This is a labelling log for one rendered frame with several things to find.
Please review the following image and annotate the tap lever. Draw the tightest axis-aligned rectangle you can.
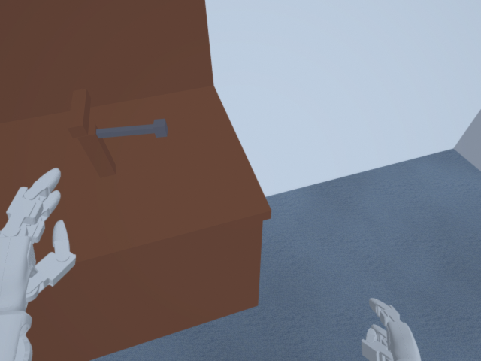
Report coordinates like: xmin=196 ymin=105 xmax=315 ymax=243
xmin=96 ymin=119 xmax=168 ymax=138

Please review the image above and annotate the left robot hand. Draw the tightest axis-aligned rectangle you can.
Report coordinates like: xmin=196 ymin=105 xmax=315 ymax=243
xmin=0 ymin=168 xmax=76 ymax=312

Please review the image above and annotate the right robot hand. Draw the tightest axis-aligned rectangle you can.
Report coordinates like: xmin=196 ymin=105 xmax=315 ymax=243
xmin=362 ymin=298 xmax=421 ymax=361

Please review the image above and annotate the counter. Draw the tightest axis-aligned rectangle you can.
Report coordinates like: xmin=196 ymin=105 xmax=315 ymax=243
xmin=0 ymin=0 xmax=271 ymax=361

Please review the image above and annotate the robot left forearm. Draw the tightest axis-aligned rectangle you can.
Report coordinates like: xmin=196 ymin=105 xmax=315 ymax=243
xmin=0 ymin=311 xmax=32 ymax=361

